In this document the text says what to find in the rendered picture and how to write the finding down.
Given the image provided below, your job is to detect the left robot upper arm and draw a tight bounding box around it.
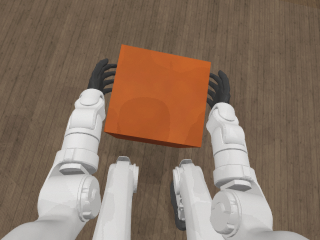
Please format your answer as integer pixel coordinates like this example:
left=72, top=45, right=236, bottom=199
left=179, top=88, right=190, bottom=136
left=1, top=174, right=101, bottom=240

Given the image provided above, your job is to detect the left robot forearm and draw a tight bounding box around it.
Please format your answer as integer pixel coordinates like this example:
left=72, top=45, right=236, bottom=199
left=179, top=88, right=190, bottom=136
left=37, top=88, right=106, bottom=215

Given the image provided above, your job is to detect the robot thigh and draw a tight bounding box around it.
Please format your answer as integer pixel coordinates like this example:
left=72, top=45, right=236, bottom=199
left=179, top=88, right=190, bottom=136
left=172, top=163, right=225, bottom=240
left=92, top=161, right=139, bottom=240

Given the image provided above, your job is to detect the robot left thigh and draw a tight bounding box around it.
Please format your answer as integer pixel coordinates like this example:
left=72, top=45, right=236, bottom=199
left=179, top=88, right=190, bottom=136
left=92, top=161, right=139, bottom=240

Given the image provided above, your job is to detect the left robot hand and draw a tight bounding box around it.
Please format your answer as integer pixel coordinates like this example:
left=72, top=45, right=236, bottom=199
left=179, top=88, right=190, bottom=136
left=87, top=58, right=117, bottom=95

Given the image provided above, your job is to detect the carton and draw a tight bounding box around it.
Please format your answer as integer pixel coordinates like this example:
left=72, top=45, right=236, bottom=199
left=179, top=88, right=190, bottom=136
left=104, top=44, right=211, bottom=148

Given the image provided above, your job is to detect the right robot upper arm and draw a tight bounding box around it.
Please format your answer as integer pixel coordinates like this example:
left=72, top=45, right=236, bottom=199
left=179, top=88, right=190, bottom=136
left=210, top=188, right=309, bottom=240

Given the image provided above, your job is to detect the right robot forearm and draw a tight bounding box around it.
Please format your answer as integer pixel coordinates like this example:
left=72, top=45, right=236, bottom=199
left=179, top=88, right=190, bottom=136
left=206, top=102, right=273, bottom=223

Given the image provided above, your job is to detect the robot right thigh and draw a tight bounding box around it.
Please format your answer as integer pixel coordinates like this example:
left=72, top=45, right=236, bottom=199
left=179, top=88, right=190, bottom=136
left=172, top=163, right=225, bottom=240

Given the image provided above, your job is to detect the right robot hand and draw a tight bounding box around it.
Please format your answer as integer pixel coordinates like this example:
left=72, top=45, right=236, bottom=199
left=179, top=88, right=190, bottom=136
left=206, top=70, right=231, bottom=110

